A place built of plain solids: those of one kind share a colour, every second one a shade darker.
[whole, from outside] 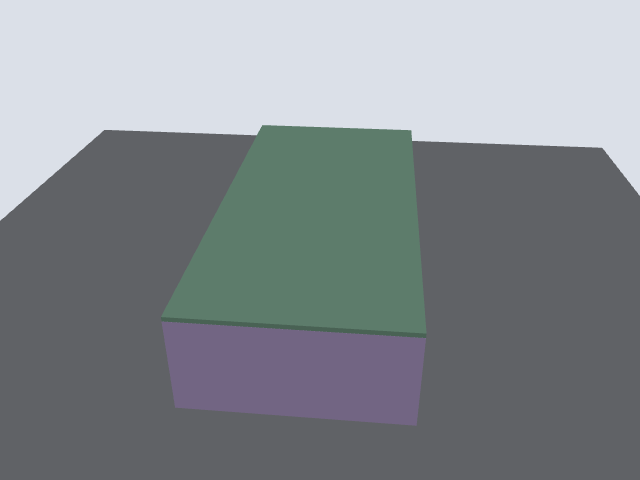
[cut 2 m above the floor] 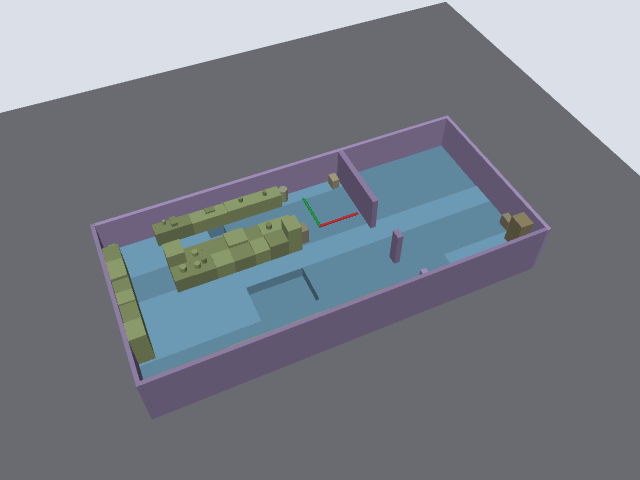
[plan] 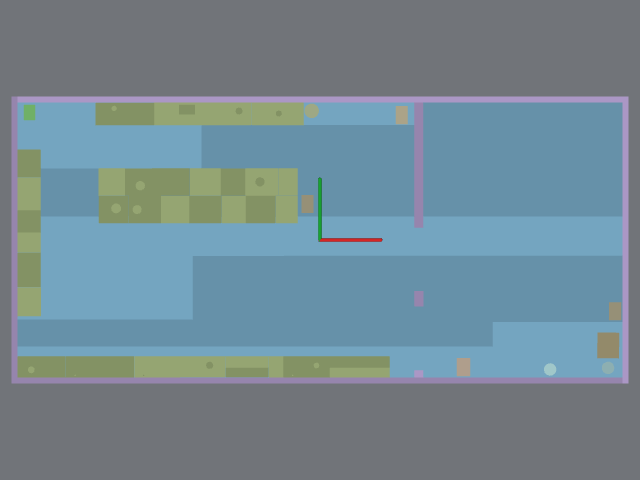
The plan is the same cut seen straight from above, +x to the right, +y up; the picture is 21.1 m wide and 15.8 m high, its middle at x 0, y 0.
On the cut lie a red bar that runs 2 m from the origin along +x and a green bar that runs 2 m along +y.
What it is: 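The back of house of a large kitchen; an old cooking hall and a later wing, as decades of use have left them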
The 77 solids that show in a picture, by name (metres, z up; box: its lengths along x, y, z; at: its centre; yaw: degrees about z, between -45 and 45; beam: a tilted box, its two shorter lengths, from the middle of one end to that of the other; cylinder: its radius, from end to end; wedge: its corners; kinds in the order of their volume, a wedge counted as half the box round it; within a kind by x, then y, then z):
{
 "floor_1": {"box": [5.18, 1.43, 1.11], "at": [-7.38, 3.07, 0.51]},
 "floor_2": {"box": [5.78, 2.1, 1.11], "at": [-7.08, -1.57, 0.51]},
 "floor_3": {"box": [0.91, 1.43, 0.45], "at": [-4.35, 3.07, 0.17]},
 "floor_4": {"box": [13.37, 1.6, 1.11], "at": [-3.28, 1.56, 0.51]},
 "floor_5": {"box": [13.37, 0.76, 1.11], "at": [-3.28, 4.15, 0.51]},
 "floor_6": {"box": [3.01, 2.1, 0.46], "at": [-2.69, -1.57, 0.18]},
 "floor_7": {"box": [15.66, 0.82, 1.11], "at": [-2.14, -3.1, 0.51]},
 "floor_8": {"box": [7.31, 1.43, 1.11], "at": [-0.25, 3.07, 0.51]},
 "floor_9": {"box": [19.94, 1.03, 1.11], "at": [0.0, -4.02, 0.51]},
 "floor_10": {"box": [19.94, 0.1, 1.11], "at": [0.0, -2.65, 0.51]},
 "floor_11": {"box": [19.94, 1.3, 1.11], "at": [0.0, 0.12, 0.51]},
 "floor_12": {"box": [11.17, 2.1, 1.11], "at": [4.38, -1.57, 0.51]},
 "floor_13": {"box": [6.57, 3.77, 1.07], "at": [6.68, 2.65, 0.48]},
 "floor_14": {"box": [3.02, 0.82, 1.11], "at": [7.19, -3.1, 0.51]},
 "floor_15": {"box": [1.28, 0.82, 1.11], "at": [9.33, -3.1, 0.51]},
 "wall_1": {"box": [0.2, 9.45, 4.29], "at": [-10.06, 0.0, 2.1]},
 "wall_2": {"box": [19.92, 0.2, 4.29], "at": [0.0, -4.62, 2.1]},
 "wall_3": {"box": [19.92, 0.2, 4.29], "at": [0.0, 4.62, 2.1]},
 "wall_4": {"box": [0.3, 0.24, 3.18], "at": [3.25, -4.41, 2.65]},
 "wall_5": {"box": [0.3, 0.51, 3.18], "at": [3.25, -1.94, 2.65]},
 "wall_6": {"box": [0.3, 4.12, 3.18], "at": [3.25, 2.46, 2.65]},
 "wall_7": {"box": [0.2, 9.45, 4.29], "at": [10.06, 0.0, 2.1]},
 "roof_1": {"box": [20.32, 9.45, 0.2], "at": [0.0, 0.0, 4.34]},
 "unit_1": {"box": [0.77, 0.96, 2.0], "at": [-9.57, -2.03, 2.06]},
 "unit_2": {"box": [0.77, 1.13, 1.76], "at": [-9.57, -0.98, 1.94]},
 "unit_3": {"box": [0.77, 0.66, 1.85], "at": [-9.57, -0.09, 1.99]},
 "unit_4": {"box": [0.77, 0.73, 1.83], "at": [-9.57, 0.61, 1.98]},
 "unit_5": {"box": [0.77, 1.09, 2.07], "at": [-9.57, 1.52, 2.1]},
 "unit_6": {"box": [0.77, 0.91, 2.05], "at": [-9.57, 2.52, 2.09]},
 "unit_7": {"box": [1.59, 0.7, 0.87], "at": [-9.16, -4.17, 1.5]},
 "unit_8": {"box": [1.77, 0.7, 0.88], "at": [-7.48, -4.17, 1.5]},
 "unit_9": {"box": [0.87, 0.91, 1.67], "at": [-6.85, 1.91, 1.9]},
 "unit_10": {"box": [0.98, 0.91, 0.9], "at": [-6.8, 1.0, 1.51]},
 "unit_11": {"cylinder": 0.16, "from": [-6.71, 1.04, 1.96], "to": [-6.71, 1.04, 2.24]},
 "unit_12": {"box": [1.94, 0.75, 0.9], "at": [-6.42, 4.15, 1.51]},
 "unit_13": {"box": [0.47, 0.7, 0.89], "at": [-6.36, -4.17, 1.51]},
 "unit_14": {"box": [0.32, 0.53, 0.19], "at": [-6.31, 4.22, 2.05]},
 "unit_15": {"cylinder": 0.15, "from": [-6.02, 1.0, 1.93], "to": [-6.02, 1.0, 2.19]},
 "unit_16": {"box": [0.89, 0.91, 0.87], "at": [-5.97, 1.91, 1.5]},
 "unit_17": {"cylinder": 0.15, "from": [-5.92, 1.79, 1.93], "to": [-5.92, 1.79, 2.15]},
 "unit_18": {"box": [1.07, 0.91, 0.87], "at": [-5.77, 1.0, 1.5]},
 "unit_19": {"cylinder": 0.12, "from": [-5.65, 1.14, 1.93], "to": [-5.65, 1.14, 2.24]},
 "unit_20": {"box": [1.49, 0.7, 0.9], "at": [-5.38, -4.17, 1.51]},
 "unit_21": {"box": [1.25, 0.91, 0.87], "at": [-4.91, 1.91, 1.5]},
 "unit_22": {"box": [0.93, 0.91, 0.88], "at": [-4.77, 1.0, 1.5]},
 "unit_23": {"box": [1.89, 0.75, 0.86], "at": [-4.51, 4.15, 1.49]},
 "unit_24": {"box": [0.53, 0.32, 0.1], "at": [-4.38, 4.29, 1.97]},
 "unit_25": {"box": [1.53, 0.7, 0.88], "at": [-3.87, -4.17, 1.5]},
 "unit_26": {"box": [1.02, 0.91, 1.03], "at": [-3.78, 1.91, 1.58]},
 "unit_27": {"box": [1.06, 0.91, 0.87], "at": [-3.77, 1.0, 1.5]},
 "unit_28": {"cylinder": 0.12, "from": [-3.63, -4.12, 1.94], "to": [-3.63, -4.12, 2.16]},
 "unit_29": {"box": [1.32, 0.75, 0.9], "at": [-2.91, 4.15, 1.51]},
 "unit_30": {"box": [0.81, 0.91, 0.87], "at": [-2.86, 1.91, 1.5]},
 "unit_31": {"box": [0.8, 0.91, 0.89], "at": [-2.84, 1.0, 1.51]},
 "unit_32": {"box": [1.42, 0.32, 0.5], "at": [-2.4, -4.36, 2.21]},
 "unit_33": {"box": [1.42, 0.7, 0.9], "at": [-2.4, -4.17, 1.51]},
 "unit_34": {"cylinder": 0.15, "from": [-1.98, 1.91, 1.95], "to": [-1.98, 1.91, 2.2]},
 "unit_35": {"box": [0.98, 0.91, 1.03], "at": [-1.95, 1.0, 1.58]},
 "unit_36": {"box": [1.09, 0.91, 0.89], "at": [-1.91, 1.91, 1.5]},
 "unit_37": {"box": [0.48, 0.7, 0.87], "at": [-1.45, -4.17, 1.5]},
 "unit_38": {"box": [1.72, 0.75, 0.89], "at": [-1.39, 4.15, 1.51]},
 "unit_39": {"box": [0.73, 0.91, 1.75], "at": [-1.09, 1.0, 1.94]},
 "unit_40": {"box": [0.64, 0.91, 0.87], "at": [-1.05, 1.91, 1.5]},
 "unit_41": {"box": [1.53, 0.7, 0.87], "at": [-0.45, -4.17, 1.5]},
 "unit_42": {"box": [1.54, 0.32, 0.55], "at": [1.09, -4.36, 2.23]},
 "unit_43": {"box": [1.54, 0.7, 0.9], "at": [1.09, -4.17, 1.51]},
 "unit_44": {"box": [0.44, 0.32, 0.59], "at": [2.08, -4.36, 2.23]},
 "unit_45": {"box": [0.44, 0.7, 0.88], "at": [2.08, -4.17, 1.5]},
 "cage_1": {"box": [0.72, 0.85, 1.7], "at": [9.49, -3.47, 1.91], "yaw": -0.6},
 "crate_1": {"box": [0.4, 0.6, 0.93], "at": [-0.41, 1.19, 1.53]},
 "crate_2": {"box": [0.4, 0.6, 0.62], "at": [2.69, 4.11, 1.37]},
 "crate_3": {"box": [0.4, 0.6, 0.62], "at": [9.72, -2.34, 1.37]},
 "carton_1": {"box": [0.45, 0.6, 0.86], "at": [4.72, -4.18, 1.49]},
 "keg_1": {"cylinder": 0.2, "from": [7.58, -4.26, 1.06], "to": [7.58, -4.26, 1.66]},
 "keg_2": {"cylinder": 0.2, "from": [9.48, -4.21, 1.06], "to": [9.48, -4.21, 1.66]},
 "bin_1": {"cylinder": 0.24, "from": [-0.27, 4.25, 1.06], "to": [-0.27, 4.25, 1.85]},
 "bucket_1": {"box": [0.38, 0.52, 0.49], "at": [-9.56, 4.2, 1.31]}
}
